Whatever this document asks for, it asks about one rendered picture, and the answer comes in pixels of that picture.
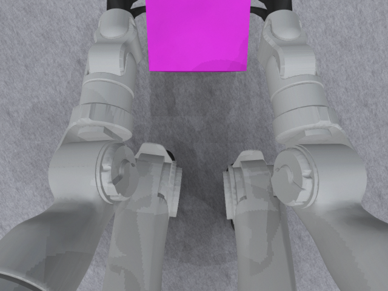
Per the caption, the left robot forearm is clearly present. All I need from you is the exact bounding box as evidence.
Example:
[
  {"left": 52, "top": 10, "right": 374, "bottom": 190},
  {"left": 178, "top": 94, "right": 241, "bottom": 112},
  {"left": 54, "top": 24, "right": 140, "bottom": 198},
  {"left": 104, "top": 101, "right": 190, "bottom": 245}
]
[{"left": 48, "top": 8, "right": 143, "bottom": 177}]

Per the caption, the left robot upper arm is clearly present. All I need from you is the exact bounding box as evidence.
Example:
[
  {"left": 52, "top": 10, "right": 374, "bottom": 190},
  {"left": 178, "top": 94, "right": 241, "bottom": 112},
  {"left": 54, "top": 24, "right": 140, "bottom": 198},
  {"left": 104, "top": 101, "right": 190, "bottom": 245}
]
[{"left": 0, "top": 140, "right": 139, "bottom": 291}]

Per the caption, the robot left thigh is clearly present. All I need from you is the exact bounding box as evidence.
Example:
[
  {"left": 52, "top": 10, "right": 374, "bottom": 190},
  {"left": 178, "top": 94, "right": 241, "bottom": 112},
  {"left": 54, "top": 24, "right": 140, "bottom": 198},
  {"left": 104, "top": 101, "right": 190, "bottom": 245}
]
[{"left": 102, "top": 153, "right": 182, "bottom": 291}]

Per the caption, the robot left hand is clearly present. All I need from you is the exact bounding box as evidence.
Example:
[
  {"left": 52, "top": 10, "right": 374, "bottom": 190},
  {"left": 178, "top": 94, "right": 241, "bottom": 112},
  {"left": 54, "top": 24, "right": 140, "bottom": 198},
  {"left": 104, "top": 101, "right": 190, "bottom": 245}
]
[{"left": 107, "top": 0, "right": 146, "bottom": 19}]

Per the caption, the right robot upper arm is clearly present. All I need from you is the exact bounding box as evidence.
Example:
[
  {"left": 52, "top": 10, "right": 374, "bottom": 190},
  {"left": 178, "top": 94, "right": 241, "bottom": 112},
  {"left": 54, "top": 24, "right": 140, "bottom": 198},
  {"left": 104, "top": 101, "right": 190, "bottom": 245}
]
[{"left": 271, "top": 144, "right": 388, "bottom": 291}]

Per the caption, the robot right hand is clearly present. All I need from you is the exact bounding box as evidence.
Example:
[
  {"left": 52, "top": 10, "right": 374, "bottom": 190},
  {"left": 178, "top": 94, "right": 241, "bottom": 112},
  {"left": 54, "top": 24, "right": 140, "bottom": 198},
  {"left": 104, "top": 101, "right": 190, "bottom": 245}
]
[{"left": 250, "top": 0, "right": 292, "bottom": 22}]

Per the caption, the robot thigh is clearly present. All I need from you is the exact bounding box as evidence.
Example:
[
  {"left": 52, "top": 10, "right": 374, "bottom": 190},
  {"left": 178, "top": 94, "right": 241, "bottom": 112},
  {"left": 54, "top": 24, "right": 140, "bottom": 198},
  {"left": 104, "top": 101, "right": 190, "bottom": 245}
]
[
  {"left": 102, "top": 153, "right": 182, "bottom": 291},
  {"left": 223, "top": 159, "right": 297, "bottom": 291}
]

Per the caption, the carton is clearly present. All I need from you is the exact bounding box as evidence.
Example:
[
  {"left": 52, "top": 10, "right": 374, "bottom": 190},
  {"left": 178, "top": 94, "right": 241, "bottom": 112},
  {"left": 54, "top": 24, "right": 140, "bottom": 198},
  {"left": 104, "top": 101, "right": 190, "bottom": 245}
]
[{"left": 145, "top": 0, "right": 251, "bottom": 72}]

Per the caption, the right robot forearm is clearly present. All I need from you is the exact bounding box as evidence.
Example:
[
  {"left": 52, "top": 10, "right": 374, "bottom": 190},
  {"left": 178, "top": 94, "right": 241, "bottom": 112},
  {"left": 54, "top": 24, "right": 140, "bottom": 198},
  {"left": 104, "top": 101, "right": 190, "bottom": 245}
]
[{"left": 257, "top": 10, "right": 367, "bottom": 177}]

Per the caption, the robot right thigh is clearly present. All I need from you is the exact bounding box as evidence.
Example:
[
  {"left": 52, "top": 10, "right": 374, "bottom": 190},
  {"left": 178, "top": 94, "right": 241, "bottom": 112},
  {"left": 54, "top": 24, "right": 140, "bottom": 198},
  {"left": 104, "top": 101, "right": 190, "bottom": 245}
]
[{"left": 223, "top": 159, "right": 297, "bottom": 291}]

